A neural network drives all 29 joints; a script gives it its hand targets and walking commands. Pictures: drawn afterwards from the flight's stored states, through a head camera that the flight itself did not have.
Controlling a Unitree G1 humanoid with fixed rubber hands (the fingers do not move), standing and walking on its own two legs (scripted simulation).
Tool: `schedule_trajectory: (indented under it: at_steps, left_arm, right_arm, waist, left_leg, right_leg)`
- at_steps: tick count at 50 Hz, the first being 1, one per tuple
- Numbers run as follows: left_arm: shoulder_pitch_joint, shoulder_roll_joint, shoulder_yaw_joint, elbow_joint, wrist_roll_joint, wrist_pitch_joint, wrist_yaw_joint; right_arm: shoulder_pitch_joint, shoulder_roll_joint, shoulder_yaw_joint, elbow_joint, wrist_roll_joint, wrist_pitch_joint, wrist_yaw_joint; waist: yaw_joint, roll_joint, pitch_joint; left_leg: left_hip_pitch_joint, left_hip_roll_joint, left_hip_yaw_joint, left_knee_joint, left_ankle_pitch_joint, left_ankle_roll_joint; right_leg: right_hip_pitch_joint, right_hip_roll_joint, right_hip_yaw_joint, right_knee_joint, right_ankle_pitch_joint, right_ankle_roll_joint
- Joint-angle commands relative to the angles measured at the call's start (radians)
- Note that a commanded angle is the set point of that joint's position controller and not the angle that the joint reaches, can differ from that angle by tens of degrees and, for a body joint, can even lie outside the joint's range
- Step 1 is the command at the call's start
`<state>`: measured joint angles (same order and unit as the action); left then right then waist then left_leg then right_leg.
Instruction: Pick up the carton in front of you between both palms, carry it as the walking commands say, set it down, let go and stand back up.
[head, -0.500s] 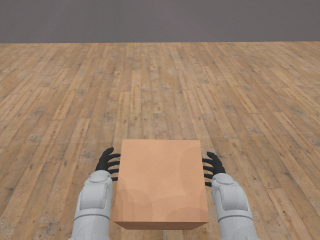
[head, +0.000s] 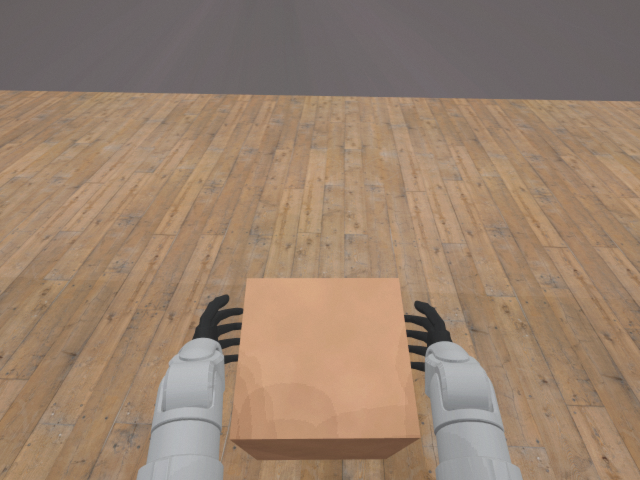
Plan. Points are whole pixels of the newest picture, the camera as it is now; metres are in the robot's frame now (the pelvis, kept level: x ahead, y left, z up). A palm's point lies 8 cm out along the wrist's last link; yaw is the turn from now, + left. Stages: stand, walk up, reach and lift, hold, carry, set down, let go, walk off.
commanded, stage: hold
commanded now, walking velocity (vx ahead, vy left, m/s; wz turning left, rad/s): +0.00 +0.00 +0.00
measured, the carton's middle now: (322, 376) +0.32 +0.00 -0.05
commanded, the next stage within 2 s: set down in 0.40 s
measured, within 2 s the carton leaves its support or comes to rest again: neither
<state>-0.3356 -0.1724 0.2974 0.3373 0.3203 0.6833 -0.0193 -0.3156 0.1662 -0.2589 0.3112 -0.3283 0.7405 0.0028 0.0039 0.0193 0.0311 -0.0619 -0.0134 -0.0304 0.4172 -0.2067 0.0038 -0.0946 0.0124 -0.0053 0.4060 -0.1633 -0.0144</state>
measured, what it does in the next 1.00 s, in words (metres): lowers itself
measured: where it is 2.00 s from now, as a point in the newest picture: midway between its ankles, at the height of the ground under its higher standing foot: outside the picture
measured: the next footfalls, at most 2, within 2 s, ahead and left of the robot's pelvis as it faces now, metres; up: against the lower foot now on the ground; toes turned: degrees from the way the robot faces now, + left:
none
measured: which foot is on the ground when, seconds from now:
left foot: down 0.00-1.00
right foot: down 0.00-1.00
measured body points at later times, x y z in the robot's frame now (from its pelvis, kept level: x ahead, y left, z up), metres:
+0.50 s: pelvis +0.02 -0.01 +0.00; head -0.02 -0.02 +0.45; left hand +0.33 +0.15 +0.05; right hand +0.33 -0.15 +0.04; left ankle +0.03 +0.12 -0.74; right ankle +0.05 -0.11 -0.74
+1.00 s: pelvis -0.02 +0.00 -0.05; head +0.19 -0.02 +0.35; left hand +0.37 +0.13 -0.12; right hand +0.37 -0.17 -0.14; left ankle +0.03 +0.12 -0.74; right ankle +0.05 -0.11 -0.74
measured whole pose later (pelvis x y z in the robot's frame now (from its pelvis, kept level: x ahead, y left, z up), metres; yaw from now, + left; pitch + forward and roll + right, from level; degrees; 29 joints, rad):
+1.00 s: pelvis -0.02 +0.00 -0.05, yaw +0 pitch +21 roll +1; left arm -0.60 -0.27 0.49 0.49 0.33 0.19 0.12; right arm -0.63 0.08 -0.43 0.58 -0.36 0.23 0.03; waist -0.01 0.04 0.10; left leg -0.88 -0.06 -0.05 0.81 -0.29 0.00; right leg -0.92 0.03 0.06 0.81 -0.25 0.00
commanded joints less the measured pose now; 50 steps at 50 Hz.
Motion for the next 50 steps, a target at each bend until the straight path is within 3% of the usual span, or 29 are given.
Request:
schedule_trajectory:
  at_steps: [1, 9, 23, 27, 32, 36, 39, 41, 45, 50]
  left_arm:
    - [-0.473, -0.959, -0.499, 0.048, -0.249, -0.016, -0.269]
    - [-0.478, -0.956, -0.482, 0.061, -0.244, -0.015, -0.267]
    - [-0.44, -0.946, -0.497, 0.008, -0.252, -0.007, -0.24]
    - [-0.506, -0.952, -0.438, 0.07, -0.219, -0.028, -0.227]
    - [-0.631, -0.945, -0.269, 0.23, -0.114, -0.104, -0.197]
    - [-0.625, -0.852, -0.118, 0.304, -0.015, -0.194, -0.148]
    - [-0.573, -0.798, -0.061, 0.327, 0.03, -0.284, -0.122]
    - [-0.569, -0.81, -0.076, 0.314, 0.027, -0.353, -0.112]
    - [-0.644, -0.888, -0.207, 0.292, -0.038, -0.481, -0.102]
    - [-0.766, -0.94, -0.405, 0.208, -0.133, -0.554, -0.093]
  right_arm:
    - [-0.561, 0.947, 0.51, -0.036, 0.278, -0.062, 0.266]
    - [-0.577, 0.948, 0.51, -0.024, 0.287, -0.059, 0.264]
    - [-0.54, 0.92, 0.511, -0.058, 0.289, -0.06, 0.244]
    - [-0.597, 0.886, 0.434, 0.026, 0.244, -0.087, 0.251]
    - [-0.721, 0.798, 0.253, 0.196, 0.125, -0.178, 0.263]
    - [-0.726, 0.67, 0.104, 0.289, 0.012, -0.276, 0.251]
    - [-0.687, 0.602, 0.059, 0.329, -0.034, -0.362, 0.247]
    - [-0.68, 0.596, 0.076, 0.333, -0.032, -0.426, 0.252]
    - [-0.759, 0.649, 0.202, 0.315, 0.032, -0.544, 0.262]
    - [-0.877, 0.706, 0.387, 0.234, 0.12, -0.616, 0.266]
  waist:
    - [-0.005, -0.025, -0.196]
    - [0.0, -0.036, -0.207]
    - [-0.001, -0.028, -0.255]
    - [-0.006, -0.011, -0.205]
    - [-0.022, 0.012, -0.147]
    - [-0.017, 0.013, -0.163]
    - [-0.006, 0.006, -0.215]
    - [-0.005, -0.002, -0.289]
    - [-0.012, -0.022, -0.513]
    - [-0.036, -0.052, -0.918]
  left_leg:
    - [-0.104, -0.045, -0.058, -0.105, -0.062, 0.028]
    - [-0.114, -0.056, -0.054, -0.092, -0.031, 0.028]
    - [-0.064, -0.066, -0.064, -0.087, 0.128, 0.011]
    - [-0.091, -0.061, -0.062, -0.077, 0.074, 0.005]
    - [-0.2, -0.058, -0.061, -0.02, -0.011, 0.0]
    - [-0.268, -0.07, -0.056, 0.041, 0.044, -0.011]
    - [-0.326, -0.083, -0.048, 0.104, 0.121, -0.02]
    - [-0.367, -0.093, -0.045, 0.155, 0.175, -0.026]
    - [-0.463, -0.11, -0.038, 0.273, 0.254, -0.037]
    - [-0.594, -0.131, -0.026, 0.457, 0.356, -0.048]
  right_leg:
    - [0.121, 0.044, 0.083, -0.074, -0.077, -0.003]
    - [0.153, 0.03, 0.098, -0.082, -0.038, 0.006]
    - [0.2, 0.038, 0.103, -0.061, 0.186, 0.014]
    - [0.147, 0.048, 0.093, -0.046, 0.094, 0.001]
    - [0.006, 0.059, 0.074, 0.028, -0.012, -0.015]
    - [-0.138, 0.075, 0.06, 0.105, 0.027, -0.016]
    - [-0.25, 0.085, 0.051, 0.164, 0.086, -0.015]
    - [-0.305, 0.093, 0.051, 0.215, 0.137, -0.015]
    - [-0.366, 0.102, 0.05, 0.33, 0.234, -0.009]
    - [-0.414, 0.105, 0.048, 0.499, 0.38, 0.008]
